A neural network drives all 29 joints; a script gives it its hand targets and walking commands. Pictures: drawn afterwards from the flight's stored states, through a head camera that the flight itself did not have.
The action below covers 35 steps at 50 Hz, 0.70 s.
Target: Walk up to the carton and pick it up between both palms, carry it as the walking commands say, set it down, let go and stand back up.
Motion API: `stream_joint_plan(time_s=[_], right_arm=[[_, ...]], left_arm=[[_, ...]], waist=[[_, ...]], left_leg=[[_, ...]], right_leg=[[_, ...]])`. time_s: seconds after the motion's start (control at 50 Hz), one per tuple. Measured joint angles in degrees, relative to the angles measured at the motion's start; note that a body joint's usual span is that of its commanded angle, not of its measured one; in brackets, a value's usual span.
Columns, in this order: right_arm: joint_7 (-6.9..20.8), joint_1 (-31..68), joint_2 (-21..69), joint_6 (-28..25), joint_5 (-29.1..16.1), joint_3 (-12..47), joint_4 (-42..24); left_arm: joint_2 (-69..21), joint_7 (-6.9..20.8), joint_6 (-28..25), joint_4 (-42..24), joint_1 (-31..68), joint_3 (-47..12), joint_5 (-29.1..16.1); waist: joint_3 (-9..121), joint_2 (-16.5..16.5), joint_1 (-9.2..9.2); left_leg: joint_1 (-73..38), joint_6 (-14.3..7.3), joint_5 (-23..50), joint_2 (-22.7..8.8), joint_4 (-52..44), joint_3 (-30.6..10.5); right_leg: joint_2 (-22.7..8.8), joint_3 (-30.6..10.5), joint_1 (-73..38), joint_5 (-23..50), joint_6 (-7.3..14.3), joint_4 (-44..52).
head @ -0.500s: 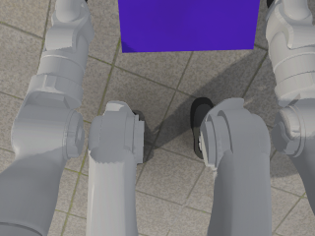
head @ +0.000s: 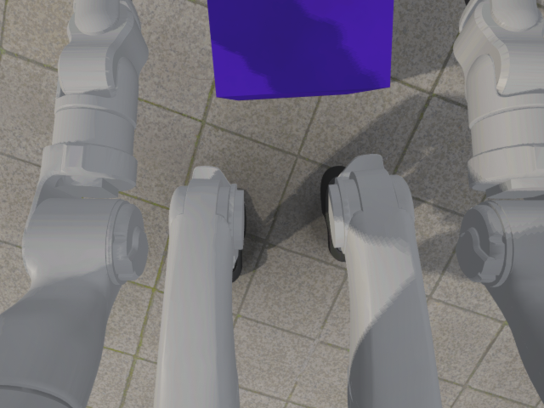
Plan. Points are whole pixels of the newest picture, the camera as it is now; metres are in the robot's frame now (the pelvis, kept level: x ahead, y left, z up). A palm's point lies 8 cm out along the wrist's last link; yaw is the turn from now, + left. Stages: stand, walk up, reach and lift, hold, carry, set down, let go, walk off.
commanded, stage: set down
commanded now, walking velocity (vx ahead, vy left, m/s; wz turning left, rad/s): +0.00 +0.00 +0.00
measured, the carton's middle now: out of the picture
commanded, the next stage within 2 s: let go in 0.84 s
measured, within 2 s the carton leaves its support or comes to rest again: neither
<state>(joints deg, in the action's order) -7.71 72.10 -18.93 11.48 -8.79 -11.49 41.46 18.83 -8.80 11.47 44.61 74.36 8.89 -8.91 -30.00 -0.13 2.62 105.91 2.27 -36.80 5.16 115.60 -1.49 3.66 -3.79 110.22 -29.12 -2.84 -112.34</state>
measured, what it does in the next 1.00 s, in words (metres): rises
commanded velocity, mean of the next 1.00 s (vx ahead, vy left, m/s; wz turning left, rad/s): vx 0.00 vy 0.00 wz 0.00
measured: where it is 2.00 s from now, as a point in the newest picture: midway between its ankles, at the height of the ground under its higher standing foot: (284, 241)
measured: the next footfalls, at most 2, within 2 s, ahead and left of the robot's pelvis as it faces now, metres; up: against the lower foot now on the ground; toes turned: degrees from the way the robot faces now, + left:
none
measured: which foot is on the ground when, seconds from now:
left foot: down 0.00-1.00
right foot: down 0.00-1.00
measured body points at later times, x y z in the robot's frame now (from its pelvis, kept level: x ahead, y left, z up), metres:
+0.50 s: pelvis +0.00 +0.00 +0.12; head +0.35 -0.02 +0.39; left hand +0.55 +0.16 -0.01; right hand +0.53 -0.23 -0.01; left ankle +0.10 +0.12 -0.41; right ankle +0.14 -0.13 -0.41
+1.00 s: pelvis +0.03 +0.00 +0.23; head +0.35 -0.02 +0.54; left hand +0.54 +0.17 +0.09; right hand +0.52 -0.22 +0.09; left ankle +0.10 +0.12 -0.41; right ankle +0.14 -0.13 -0.41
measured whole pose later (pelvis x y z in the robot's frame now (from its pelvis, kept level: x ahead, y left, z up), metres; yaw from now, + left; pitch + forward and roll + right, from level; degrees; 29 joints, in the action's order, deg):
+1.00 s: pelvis +0.03 +0.00 +0.23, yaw -1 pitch +29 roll +1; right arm -3.9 61.0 -13.7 9.9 0.9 -16.4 44.3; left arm 14.1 -3.0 9.4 47.6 62.6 14.6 0.3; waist -17.3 0.4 0.8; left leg 70.8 1.8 -19.5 3.2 61.1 -3.5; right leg 2.1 -4.1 73.7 -14.0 -1.4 -58.5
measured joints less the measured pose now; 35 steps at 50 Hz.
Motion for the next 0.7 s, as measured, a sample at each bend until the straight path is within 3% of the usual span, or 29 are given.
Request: stream_joint_plan(time_s=[0.08, 0.2, 0.34, 0.46, 0.7], right_arm=[[0.5, -0.1, -0.7, 1.1, -0.2, -0.2, 0.5], [0.4, -0.7, -0.4, 3.5, 0.3, -0.8, -4.0], [1.0, -1.5, -0.9, 6.0, 0.4, -1.3, -4.9], [0.8, -3.3, -1.1, 7.2, 0.4, -0.8, -7.9], [1.1, -3.5, -0.6, 6.7, 0.8, -0.6, -5.6]], left_arm=[[-0.2, 0.3, 1.2, 0.5, -0.2, 0.1, 0.6], [-0.2, -0.1, 3.7, -5.8, -1.9, 0.1, 0.1], [0.5, 0.2, 6.3, -6.7, -1.7, 0.0, -0.8], [-0.2, 0.7, 6.7, -7.4, -3.0, 1.1, 0.2], [0.3, 3.2, 5.9, -6.3, -5.6, 2.0, 1.3]], waist=[[0.2, 0.3, -0.63], [0.0, 0.8, -0.98], [0.0, 1.3, -0.71], [0.0, 0.9, -0.92], [0.1, 0.0, -1.0]], left_leg=[[-2.9, -0.2, 0.7, -0.1, -3.3, -0.2], [-6.7, -0.5, 2.5, -0.2, -8.7, -0.2], [-12.7, -0.6, 4.5, -0.4, -15.7, -0.8], [-18.7, -0.8, 6.3, -1.0, -22.7, -0.3], [-31.4, -0.7, 12.0, -1.5, -39.5, -0.6]], right_leg=[[-0.1, 0.1, -3.2, 0.5, 0.1, 3.4], [-0.4, -0.2, -7.3, 1.9, 0.1, 8.7], [-0.7, 0.1, -13.7, 3.5, 0.3, 15.8], [-0.5, -0.7, -19.4, 5.2, 0.4, 22.4], [-1.0, -1.1, -32.1, 10.2, 1.0, 38.4]])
